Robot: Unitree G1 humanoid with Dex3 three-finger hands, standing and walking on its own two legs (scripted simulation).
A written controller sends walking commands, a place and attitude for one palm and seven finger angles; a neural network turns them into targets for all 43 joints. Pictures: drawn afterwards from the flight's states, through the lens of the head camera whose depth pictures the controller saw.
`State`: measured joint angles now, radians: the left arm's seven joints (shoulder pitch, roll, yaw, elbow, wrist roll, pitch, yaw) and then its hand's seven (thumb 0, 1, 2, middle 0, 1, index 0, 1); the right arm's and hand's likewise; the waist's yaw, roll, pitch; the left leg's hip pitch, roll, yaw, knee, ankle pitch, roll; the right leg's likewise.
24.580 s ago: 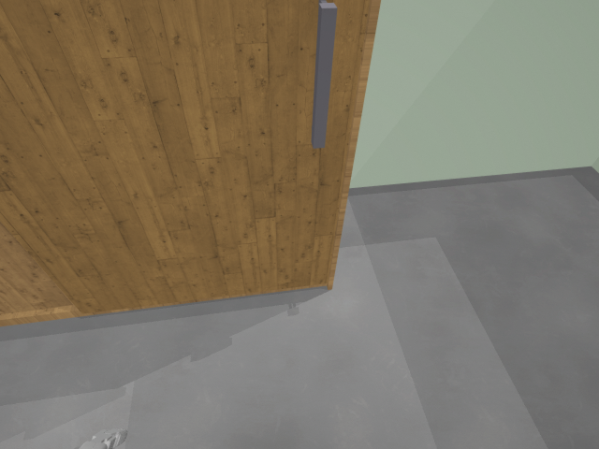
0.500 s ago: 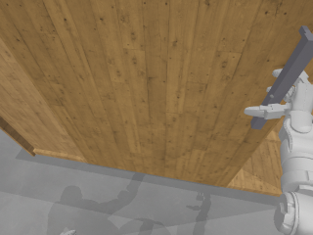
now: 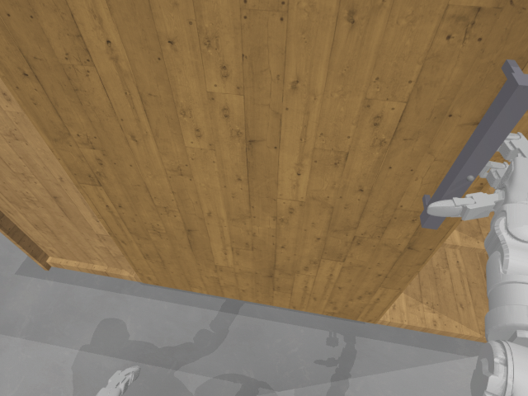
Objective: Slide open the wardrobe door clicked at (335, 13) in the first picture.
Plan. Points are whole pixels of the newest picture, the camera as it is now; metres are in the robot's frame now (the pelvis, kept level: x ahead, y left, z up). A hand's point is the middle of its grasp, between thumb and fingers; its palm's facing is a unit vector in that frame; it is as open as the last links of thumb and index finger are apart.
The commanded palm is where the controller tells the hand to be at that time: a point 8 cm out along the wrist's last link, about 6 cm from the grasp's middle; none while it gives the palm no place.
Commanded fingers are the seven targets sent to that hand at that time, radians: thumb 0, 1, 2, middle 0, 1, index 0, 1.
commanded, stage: slip the hand off the handle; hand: right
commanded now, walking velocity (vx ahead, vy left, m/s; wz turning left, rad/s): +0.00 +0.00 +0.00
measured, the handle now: (463, 157) +0.47 -0.25 +0.13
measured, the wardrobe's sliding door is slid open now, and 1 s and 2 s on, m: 0.44 0.44 0.44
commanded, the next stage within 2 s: draw the hand back to the body in 0.98 s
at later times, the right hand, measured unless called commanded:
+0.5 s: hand (521, 201) +0.40 -0.31 +0.12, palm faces +0.31 +0.94 -0.14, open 14.7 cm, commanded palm +0.34 -0.35 +0.14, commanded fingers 0.00 0.55 -0.20 0.25 1.15 0.25 1.15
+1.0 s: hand out of the picture +0.29 -0.31 +0.12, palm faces +0.34 +0.93 -0.13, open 14.7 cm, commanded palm +0.25 -0.35 +0.14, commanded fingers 0.00 0.55 -0.20 0.25 1.15 0.25 1.15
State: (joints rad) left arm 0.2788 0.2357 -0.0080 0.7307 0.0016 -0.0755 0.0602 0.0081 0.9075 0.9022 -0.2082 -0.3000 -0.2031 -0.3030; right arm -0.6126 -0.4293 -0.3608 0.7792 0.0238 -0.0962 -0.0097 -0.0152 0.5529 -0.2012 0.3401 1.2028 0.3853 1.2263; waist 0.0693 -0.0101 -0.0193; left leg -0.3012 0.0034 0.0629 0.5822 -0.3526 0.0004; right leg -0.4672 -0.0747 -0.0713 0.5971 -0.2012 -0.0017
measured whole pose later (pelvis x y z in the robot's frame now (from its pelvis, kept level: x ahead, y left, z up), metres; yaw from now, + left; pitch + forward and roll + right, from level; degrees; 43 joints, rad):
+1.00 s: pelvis -0.01 -0.01 +0.00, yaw -1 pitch +0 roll +2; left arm 0.18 0.23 -0.05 0.69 -0.03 -0.17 0.11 0.01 0.91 0.90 -0.21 -0.30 -0.20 -0.30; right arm -0.16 -0.41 -0.40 0.31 0.18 -0.03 0.13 -0.02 0.55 -0.20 0.25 1.15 0.25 1.15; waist -0.03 -0.03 -0.02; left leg -0.22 0.02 0.08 0.55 -0.33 -0.01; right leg -0.40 -0.05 -0.05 0.58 -0.18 -0.01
